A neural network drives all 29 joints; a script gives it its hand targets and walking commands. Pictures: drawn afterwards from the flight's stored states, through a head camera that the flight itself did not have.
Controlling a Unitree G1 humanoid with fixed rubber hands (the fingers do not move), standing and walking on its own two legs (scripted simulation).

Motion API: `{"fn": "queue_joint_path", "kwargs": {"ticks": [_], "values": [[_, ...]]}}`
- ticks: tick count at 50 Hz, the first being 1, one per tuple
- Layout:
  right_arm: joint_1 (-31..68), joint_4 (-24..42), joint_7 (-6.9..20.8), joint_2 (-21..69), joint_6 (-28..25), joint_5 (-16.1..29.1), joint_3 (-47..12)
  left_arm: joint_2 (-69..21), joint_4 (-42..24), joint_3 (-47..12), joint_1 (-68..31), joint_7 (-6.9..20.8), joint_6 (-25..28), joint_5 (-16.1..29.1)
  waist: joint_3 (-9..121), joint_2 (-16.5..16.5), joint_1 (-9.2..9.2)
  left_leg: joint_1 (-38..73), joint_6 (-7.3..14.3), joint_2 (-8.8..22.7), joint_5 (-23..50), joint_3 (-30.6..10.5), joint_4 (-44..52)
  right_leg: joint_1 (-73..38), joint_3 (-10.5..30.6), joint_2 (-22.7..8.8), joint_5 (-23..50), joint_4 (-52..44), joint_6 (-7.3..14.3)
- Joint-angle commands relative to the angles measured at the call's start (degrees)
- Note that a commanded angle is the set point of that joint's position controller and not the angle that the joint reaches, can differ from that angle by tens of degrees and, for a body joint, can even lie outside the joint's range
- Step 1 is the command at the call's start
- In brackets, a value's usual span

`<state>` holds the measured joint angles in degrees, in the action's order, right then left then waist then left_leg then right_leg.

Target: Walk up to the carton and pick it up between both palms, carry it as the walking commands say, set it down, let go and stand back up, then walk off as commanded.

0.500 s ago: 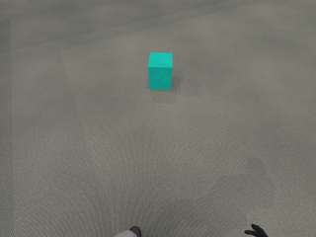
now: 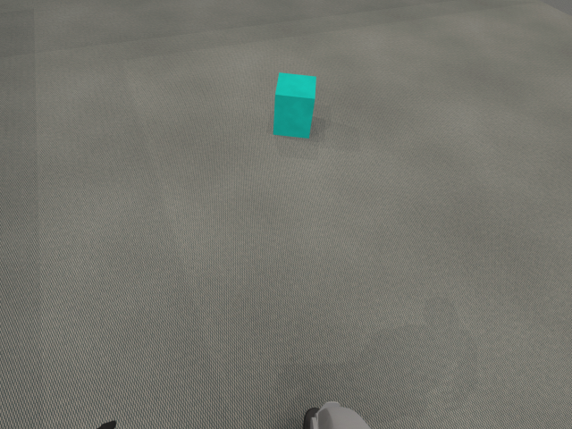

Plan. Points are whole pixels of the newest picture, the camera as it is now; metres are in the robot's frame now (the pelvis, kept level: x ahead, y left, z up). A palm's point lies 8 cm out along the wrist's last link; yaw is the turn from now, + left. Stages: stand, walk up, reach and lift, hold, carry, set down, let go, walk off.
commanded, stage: walk off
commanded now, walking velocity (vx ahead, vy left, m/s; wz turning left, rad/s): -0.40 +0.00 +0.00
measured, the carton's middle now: (294, 106) +1.72 -0.08 -0.64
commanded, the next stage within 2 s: stand in 1.16 s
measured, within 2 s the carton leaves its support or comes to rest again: neither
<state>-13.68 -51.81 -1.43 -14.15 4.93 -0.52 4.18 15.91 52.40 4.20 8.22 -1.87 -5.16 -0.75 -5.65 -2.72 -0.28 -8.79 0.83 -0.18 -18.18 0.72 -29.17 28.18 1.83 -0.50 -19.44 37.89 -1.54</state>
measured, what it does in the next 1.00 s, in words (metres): walks backwards: right foot, then left foot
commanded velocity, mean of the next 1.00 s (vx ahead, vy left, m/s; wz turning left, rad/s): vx -0.40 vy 0.00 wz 0.00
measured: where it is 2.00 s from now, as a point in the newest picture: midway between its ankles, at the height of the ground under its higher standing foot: outside the picture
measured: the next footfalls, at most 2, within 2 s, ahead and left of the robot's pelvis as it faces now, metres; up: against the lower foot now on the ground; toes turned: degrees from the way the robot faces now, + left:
right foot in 0.40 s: -0.19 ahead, -0.14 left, +0.00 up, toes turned -3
left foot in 0.84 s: -0.39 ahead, +0.12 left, +0.00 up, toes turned +1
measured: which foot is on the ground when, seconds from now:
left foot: down 0.00-0.40, up 0.42-0.82, down 0.84-1.00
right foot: up 0.00-0.38, down 0.40-0.84, up 0.86-1.00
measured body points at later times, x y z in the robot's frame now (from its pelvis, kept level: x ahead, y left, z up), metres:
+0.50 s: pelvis -0.22 -0.03 +0.01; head -0.18 -0.06 +0.45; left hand -0.16 +0.25 -0.11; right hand -0.15 -0.31 -0.15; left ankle -0.15 +0.12 -0.65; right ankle -0.23 -0.13 -0.73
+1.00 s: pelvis -0.43 +0.01 +0.01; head -0.40 +0.04 +0.46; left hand -0.38 +0.29 -0.15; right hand -0.36 -0.27 -0.10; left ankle -0.43 +0.11 -0.73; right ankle -0.44 -0.14 -0.61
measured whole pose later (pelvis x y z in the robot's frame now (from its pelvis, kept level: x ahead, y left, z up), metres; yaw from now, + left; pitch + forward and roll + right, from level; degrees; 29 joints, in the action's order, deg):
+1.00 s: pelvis -0.43 +0.01 +0.01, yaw -1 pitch -1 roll -2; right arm -11.6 -50.1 -1.9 -13.6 5.5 -1.3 3.2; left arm 17.0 54.4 5.3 12.0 -0.7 -5.6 -1.1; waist -5.3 -2.5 0.6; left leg -11.6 0.7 2.3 -14.8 0.7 -27.8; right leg 32.6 6.7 6.7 -25.6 74.6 -1.9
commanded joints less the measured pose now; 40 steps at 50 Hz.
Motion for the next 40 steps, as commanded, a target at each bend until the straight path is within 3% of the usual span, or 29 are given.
{"fn": "queue_joint_path", "kwargs": {"ticks": [1,2,3,6,9,12,15,17,19,20,21,22,23,24,25,26,28,31,34,36,38,40], "values": [[7.08,5.54,-0.47,-11.49,-0.39,-2.16,1.29,4.50,-3.61,1.49,-2.73,0.81,-0.65,0.31,-1.82,11.01,1.47,-24.70,8.47,20.16,10.48,-11.22,17.08,-3.83,9.37,6.75,-12.67,36.61,0.81],[13.25,7.70,-0.72,-10.01,-0.22,-2.13,0.67,4.81,-1.72,1.69,2.67,1.37,-0.49,0.41,-0.62,10.84,4.87,-22.45,5.06,15.76,12.48,-6.83,14.86,-3.47,8.22,7.05,-8.27,41.05,0.92],[14.30,8.37,-0.96,-9.43,-0.38,-1.47,0.68,5.95,-0.26,2.28,5.77,1.41,-0.24,-0.07,0.91,12.01,5.24,-17.31,4.47,14.29,16.87,-5.82,12.99,-1.96,6.69,7.20,-5.90,44.64,0.48],[7.74,7.42,-1.05,-7.89,-0.66,-0.01,0.68,6.02,-0.40,2.55,5.06,1.17,0.30,-0.82,3.20,11.58,0.39,-4.51,7.31,14.38,23.34,-6.22,10.04,3.38,4.28,7.29,-4.92,47.40,-2.51],[2.32,5.37,-1.84,-8.41,-1.06,0.14,0.80,5.11,-2.05,2.22,2.62,0.93,-0.07,-0.20,3.76,13.62,-2.81,5.75,8.44,15.34,22.28,-10.12,9.54,5.30,4.05,6.21,-6.59,34.02,-4.12],[2.09,4.38,-1.99,-9.34,-1.29,-0.30,0.84,3.69,-1.87,1.72,5.14,0.31,-0.60,0.94,5.75,15.98,-2.80,8.11,8.02,16.21,19.34,-13.09,11.05,-1.50,1.82,4.30,-11.73,17.81,-4.05],[1.72,2.71,-1.28,-10.86,-0.77,-1.10,1.35,3.27,-1.20,1.34,8.37,-0.04,-0.66,1.97,7.25,18.13,-2.56,5.74,7.92,16.93,23.32,-14.47,12.28,-11.34,-1.08,1.75,-13.01,2.13,-1.74],[1.84,1.54,-0.98,-11.82,-0.49,-0.84,1.74,3.31,0.11,1.42,11.39,0.12,-0.32,2.14,8.59,16.90,-1.47,3.69,6.82,16.70,24.78,-14.84,12.77,-16.27,-2.34,1.61,-7.49,-6.63,-0.16],[2.85,1.38,-0.61,-11.64,-0.58,0.17,1.95,3.33,1.83,1.37,15.24,0.05,0.43,1.35,8.22,11.19,0.95,-4.03,2.44,13.13,15.58,-11.02,10.70,-23.50,-3.16,0.87,4.24,-21.08,1.36],[1.17,1.62,-0.02,-9.01,-0.86,0.39,1.41,6.65,0.88,1.81,14.31,0.08,0.94,0.34,7.03,-0.79,0.43,-14.25,-0.87,7.45,2.48,-5.57,1.18,-26.97,6.97,-7.59,1.37,-26.31,2.02],[6.69,4.90,-0.59,-5.14,-0.91,-0.16,0.92,14.64,-2.78,3.13,8.19,0.55,0.89,0.02,3.34,-19.05,3.69,-20.90,-4.29,-3.21,-17.91,2.40,-17.71,-12.38,19.48,-26.02,13.59,-26.78,10.83],[12.87,5.44,-0.68,-6.21,0.15,-0.74,1.48,13.02,-2.71,2.61,8.23,0.71,0.63,-1.58,0.70,-11.24,6.63,-17.20,-3.31,-3.83,-20.71,-9.43,-34.89,0.34,17.21,-26.82,16.19,-27.02,14.77],[9.47,4.07,0.09,-6.16,0.68,0.16,1.98,10.65,-4.35,1.50,-0.42,0.24,0.50,-1.93,-0.75,-5.18,0.38,-15.62,-2.01,-5.77,-15.37,-12.45,-44.30,3.45,9.69,-20.34,14.39,-25.26,11.63],[3.77,2.12,0.82,-6.58,0.57,0.37,2.24,8.98,-6.65,0.90,-7.41,-0.11,0.33,-2.01,-0.60,-4.55,-3.71,-15.52,-1.41,-6.39,-10.75,-11.61,-48.98,3.02,5.01,-15.62,14.82,-23.31,7.77],[0.44,1.02,1.00,-7.55,0.34,-0.17,2.74,8.44,-7.55,0.84,-9.01,-0.29,0.50,-1.56,0.87,-6.23,-4.44,-16.78,-1.63,-6.54,-7.97,-10.17,-52.13,-1.91,3.85,-13.87,17.86,-21.81,6.63],[-1.59,-0.28,0.95,-8.04,0.00,-0.83,2.99,7.41,-8.08,0.74,-8.33,-0.40,0.60,-0.82,2.21,-6.23,-3.47,-17.99,-2.76,-6.87,-6.55,-8.71,-54.96,-6.18,3.07,-12.78,20.47,-20.43,7.32],[0.06,0.56,0.69,-7.81,-0.23,-1.08,2.96,6.18,-7.16,0.53,-3.45,-0.49,0.80,0.11,3.06,-6.58,0.04,-22.24,-4.76,-6.73,-6.19,-7.34,-56.04,-14.34,4.24,-13.52,23.25,-19.01,9.66],[2.46,2.01,0.36,-6.92,0.18,-0.43,2.53,6.76,-5.25,0.57,2.47,-1.31,1.28,0.32,3.77,-7.61,3.46,-24.41,-6.50,-5.75,-7.75,-7.09,-43.26,-25.14,8.07,-14.39,23.59,-18.36,10.84],[0.30,1.96,-0.14,-5.54,0.81,0.57,1.98,7.60,-4.21,0.59,3.05,-1.45,1.58,0.03,5.66,-9.93,3.46,-18.33,-6.35,-4.04,-12.77,-5.12,-28.28,-27.69,11.14,-15.25,20.90,-19.67,10.70],[-1.75,1.74,-0.47,-4.94,0.93,1.39,1.58,8.50,-3.54,0.88,2.51,-1.03,1.41,-0.54,6.71,-11.32,2.85,-12.55,-5.10,-1.90,-15.32,-2.63,-17.70,-26.41,12.02,-15.76,21.35,-20.79,10.67],[-4.04,1.03,-0.54,-4.86,0.68,1.96,1.45,9.44,-2.32,1.41,3.15,-0.59,0.83,-0.83,8.17,-12.18,2.72,-6.65,-3.67,-1.11,-12.69,-1.13,-8.47,-24.66,12.55,-15.81,24.74,-21.62,10.22],[-7.26,-0.35,-0.37,-4.66,0.23,2.12,1.47,9.93,-1.63,1.75,2.46,-0.40,0.48,-0.46,9.28,-10.24,1.19,-1.44,-2.10,-0.99,-5.76,0.58,1.04,-21.65,11.87,-15.14,23.37,-21.95,8.54]]}}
